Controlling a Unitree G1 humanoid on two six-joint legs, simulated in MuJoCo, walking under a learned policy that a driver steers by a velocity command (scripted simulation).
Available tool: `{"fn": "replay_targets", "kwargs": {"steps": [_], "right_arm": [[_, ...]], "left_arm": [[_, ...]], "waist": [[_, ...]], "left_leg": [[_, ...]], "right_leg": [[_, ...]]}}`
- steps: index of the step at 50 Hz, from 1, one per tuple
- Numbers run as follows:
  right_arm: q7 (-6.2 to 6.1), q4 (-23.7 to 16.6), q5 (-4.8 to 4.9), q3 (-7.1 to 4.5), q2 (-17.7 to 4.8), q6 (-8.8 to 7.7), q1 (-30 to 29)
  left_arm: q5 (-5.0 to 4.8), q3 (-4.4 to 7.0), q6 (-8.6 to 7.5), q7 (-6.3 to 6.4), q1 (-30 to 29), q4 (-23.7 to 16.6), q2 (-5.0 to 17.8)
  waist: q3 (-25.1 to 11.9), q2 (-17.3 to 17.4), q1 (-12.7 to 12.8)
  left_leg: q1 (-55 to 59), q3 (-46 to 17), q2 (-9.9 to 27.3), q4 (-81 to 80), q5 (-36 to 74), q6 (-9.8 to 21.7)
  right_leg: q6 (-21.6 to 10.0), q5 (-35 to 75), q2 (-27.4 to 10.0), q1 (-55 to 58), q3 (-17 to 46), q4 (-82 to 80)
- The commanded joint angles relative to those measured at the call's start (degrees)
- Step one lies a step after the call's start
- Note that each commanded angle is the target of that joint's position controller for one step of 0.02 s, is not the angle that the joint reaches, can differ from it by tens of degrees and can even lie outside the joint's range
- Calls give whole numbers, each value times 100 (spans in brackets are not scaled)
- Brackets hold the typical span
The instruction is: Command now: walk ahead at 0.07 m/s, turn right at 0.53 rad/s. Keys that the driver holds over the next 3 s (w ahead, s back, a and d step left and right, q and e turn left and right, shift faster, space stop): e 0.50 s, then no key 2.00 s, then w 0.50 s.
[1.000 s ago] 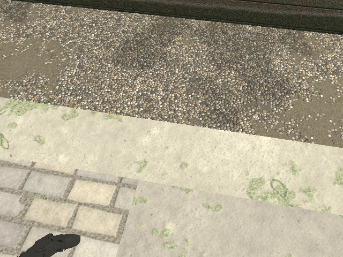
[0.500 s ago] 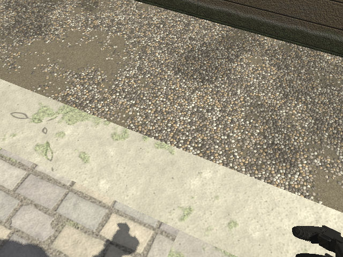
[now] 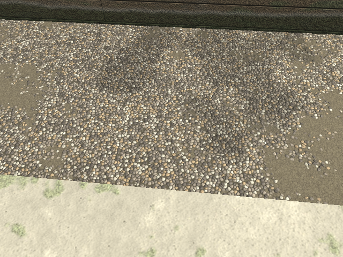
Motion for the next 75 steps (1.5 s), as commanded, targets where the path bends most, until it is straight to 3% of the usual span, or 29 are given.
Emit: {"fn": "replay_targets", "kwargs": {"steps": [1, 2, 3, 4, 6, 9, 14, 15, 17, 18, 19, 20, 21, 22, 24, 27, 30, 33, 35, 37, 38, 39, 40, 41, 42, 43, 46, 49, 75], "right_arm": [[-59, -468, 68, -161, -698, 37, 117], [-150, -482, -6, -188, -693, 120, -66], [-168, -490, -18, -194, -629, 188, -24], [-171, -467, -50, -192, -555, 215, 53], [-165, -421, -43, -130, -349, 217, 136], [-162, -419, 2, -109, -279, 169, 35], [-32, -430, 48, -153, -378, 75, -11], [10, -390, 30, -176, -424, 38, 83], [112, -236, 25, -217, -437, -31, 523], [110, -174, -70, -301, -711, -28, 717], [100, -245, -190, -428, -1301, 25, 587], [121, -464, -371, -380, -1188, -13, 195], [82, -692, -343, -280, -854, -28, -356], [55, -750, -235, -223, -624, -15, -651], [-16, -797, -73, -127, -431, 15, -683], [-98, -746, -134, -94, -436, 102, -216], [-103, -643, -113, -146, -612, 107, 128], [-36, -634, -53, -199, -794, 132, -29], [4, -561, 11, -209, -850, 150, 44], [13, -474, 106, -173, -821, 153, -32], [19, -357, 162, -138, -740, 142, 72], [39, -238, 121, -92, -613, 86, 336], [114, -346, -135, 24, -280, -19, 506], [101, -493, -121, 60, -231, -65, 50], [91, -446, -116, 10, -468, -50, -156], [102, -393, -136, 27, -390, -43, -213], [110, -174, -130, 1, -587, 10, 19], [137, 33, -107, 22, -479, -21, 96], [-114, 1346, -18, 27, -414, 41, 478]], "left_arm": [[-75, 257, 47, 92, 336, -460, 891], [-121, 205, 112, 164, 152, -498, 736], [-83, 199, 159, 210, 46, -553, 732], [-1, 230, 198, 254, 35, -601, 782], [47, 277, 223, 329, 206, -606, 854], [-26, 319, 290, 417, 246, -674, 886], [-40, 334, 421, 446, 173, -825, 884], [-42, 342, 444, 442, 171, -836, 920], [-174, 320, 519, 483, 26, -843, 876], [-196, 288, 538, 502, 194, -830, 707], [-219, 271, 505, 504, 311, -966, 502], [-118, 417, 387, 472, 412, -947, 912], [-155, 521, 390, 452, 570, -716, 1163], [-190, 513, 449, 474, 703, -536, 1074], [-166, 446, 578, 510, 808, -407, 822], [-256, 345, 569, 511, 428, -580, 665], [-209, 220, 498, 488, 179, -673, 501], [-177, 98, 472, 408, 155, -696, 351], [-217, 103, 458, 370, 225, -633, 451], [-203, 87, 437, 324, 563, -423, 406], [-175, 71, 416, 301, 730, -320, 393], [-131, 95, 409, 308, 747, -341, 623], [-55, 194, 430, 359, 735, -404, 1170], [16, 61, 360, 283, 395, -377, 721], [71, -43, 276, 225, 3, -453, 408], [78, -67, 216, 224, -70, -362, 315], [3, -61, 145, 252, 104, -231, 436], [-8, -72, 154, 276, 228, -80, 420], [-70, -84, 117, 380, 696, 1414, 308]], "waist": [[-1472, -270, 156], [-1093, -216, 101], [-909, -446, -34], [-840, -626, -76], [-942, -724, -88], [-1129, -789, -6], [-960, -1074, 117], [-938, -1101, 110], [-903, -1028, -162], [-893, -446, -133], [-643, 1433, 126], [-569, 1674, 153], [-418, 1060, 323], [-329, 780, 419], [-233, 698, 327], [-242, 797, 20], [-427, 902, -226], [-531, 1086, -227], [-525, 1122, -261], [-496, 942, -47], [-462, 828, 67], [-633, 489, -2], [-1012, -1045, -321], [-876, -1604, -170], [-589, -1177, -165], [-569, -1083, -190], [-242, -641, -117], [-100, -271, -100], [-103, -93, -103]], "left_leg": [[-1784, -932, 72, 1437, 146, -16], [-1642, -941, 154, 1001, 518, -36], [-1253, -854, 89, 673, 753, -74], [-1060, -776, -19, 382, 913, -132], [-826, -728, -141, -219, 1009, -235], [-573, -805, -169, -880, 1229, -283], [-215, -862, -205, -1829, 1127, -114], [-59, -830, -230, -2087, 1115, -45], [736, -688, -191, -3437, 1821, 182], [1264, -1252, 506, -4041, 1996, 406], [1445, -2856, 1845, -4521, 2694, 1130], [742, -3691, 2464, -4737, 2982, 1768], [537, -2952, 2150, -4599, 3035, 1615], [520, -2228, 1689, -4479, 2893, 1289], [740, -1580, 1355, -4351, 2959, 1161], [1237, -1200, 1212, -4333, 3213, 1351], [1916, -1268, 1377, -4165, 3518, 1481], [1632, -1155, 1446, -4097, 3797, 1541], [1543, -1250, 1511, -4034, 4052, 1610], [1330, -1224, 1477, -3836, 4170, 1524], [1110, -1121, 1354, -3718, 4004, 1304], [687, -961, 1153, -3490, 3270, 874], [65, -332, 546, -2622, 1701, 362], [173, -248, 306, -2883, 763, 98], [428, -290, 343, -2940, 1098, 4], [585, -296, 329, -3258, 1783, -3], [1014, -363, 397, -3636, 2561, -2], [1059, -360, 380, -3815, 2579, 37], [1387, -245, 353, -3978, 2814, 80]], "right_leg": [[-1342, 2051, -1844, 2404, 2604, -1297], [-1076, 1288, -1569, 1778, 2327, -1454], [-955, 969, -1288, 1224, 2062, -1552], [-904, 948, -1123, 996, 1939, -1572], [-888, 1217, -1014, 1006, 1872, -1517], [-821, 803, -994, 1122, 2091, -1472], [-663, -533, -975, 1124, 2870, -1597], [-605, -562, -957, 1126, 3004, -1582], [-279, -845, -699, 852, 2936, -1316], [33, -1434, -271, 370, 2498, -622], [379, -2297, 835, -802, 1162, 896], [624, -2641, 660, -883, 1141, 2376], [681, -2191, 501, -756, 1187, 3201], [746, -1764, 474, -750, 1046, 3491], [936, -1263, 410, -935, 935, 4196], [1135, -1052, 328, -971, 627, 3802], [1244, -1286, 126, -767, 620, 2643], [1166, -1761, -128, 198, 189, 1445], [1078, -1655, -124, 607, -13, 779], [857, -747, -102, 1254, -150, -498], [672, 68, -80, 1745, -143, -1431], [465, 851, -424, 2423, 416, -1563], [27, 2638, -1496, 3025, 1565, -1144], [-633, 2035, -1819, 2045, 1757, -1306], [-583, 1259, -1510, 1788, 1542, -1446], [-301, 704, -1213, 1757, 1295, -1412], [127, -132, -832, 1363, 1037, -1502], [212, -323, -722, 1412, 938, -1451], [376, 668, -371, 1589, 450, -1343]]}}
Next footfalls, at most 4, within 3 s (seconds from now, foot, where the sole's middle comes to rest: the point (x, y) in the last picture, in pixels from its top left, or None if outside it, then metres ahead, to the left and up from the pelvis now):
0.36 left None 0.10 0.15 -0.76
0.78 right None -0.03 -0.06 -0.76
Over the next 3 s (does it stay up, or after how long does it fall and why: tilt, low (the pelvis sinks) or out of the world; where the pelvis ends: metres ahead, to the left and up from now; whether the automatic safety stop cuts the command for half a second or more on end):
stays up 0.13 0.04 0.02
